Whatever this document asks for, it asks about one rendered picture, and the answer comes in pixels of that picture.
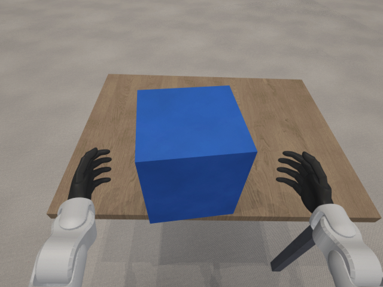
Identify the right robot forearm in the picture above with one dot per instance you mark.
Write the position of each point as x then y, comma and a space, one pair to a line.
350, 262

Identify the left robot hand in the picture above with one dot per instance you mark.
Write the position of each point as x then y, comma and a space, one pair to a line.
83, 183

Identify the left robot forearm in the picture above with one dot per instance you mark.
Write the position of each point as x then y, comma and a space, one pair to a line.
62, 258

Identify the table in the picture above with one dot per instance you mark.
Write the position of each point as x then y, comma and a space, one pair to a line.
280, 115

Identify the right robot hand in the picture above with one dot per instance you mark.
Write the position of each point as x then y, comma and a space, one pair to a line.
311, 181

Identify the carton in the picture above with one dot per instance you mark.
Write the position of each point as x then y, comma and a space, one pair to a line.
193, 152

